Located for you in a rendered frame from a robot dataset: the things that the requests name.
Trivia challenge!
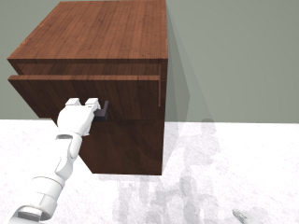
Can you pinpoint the drawer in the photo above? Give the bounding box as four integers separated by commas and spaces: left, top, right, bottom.
7, 63, 160, 120

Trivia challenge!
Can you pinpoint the robot left forearm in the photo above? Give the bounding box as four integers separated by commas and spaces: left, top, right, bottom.
1, 131, 82, 224

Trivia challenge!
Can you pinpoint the cabinet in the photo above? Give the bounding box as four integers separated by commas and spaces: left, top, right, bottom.
7, 0, 168, 175

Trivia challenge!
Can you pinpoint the handle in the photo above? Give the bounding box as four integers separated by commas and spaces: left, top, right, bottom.
93, 101, 109, 122

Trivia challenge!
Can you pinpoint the right robot hand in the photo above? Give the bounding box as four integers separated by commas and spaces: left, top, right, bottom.
232, 208, 258, 224

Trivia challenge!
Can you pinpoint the left robot hand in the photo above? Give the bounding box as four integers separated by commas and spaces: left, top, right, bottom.
57, 98, 101, 136

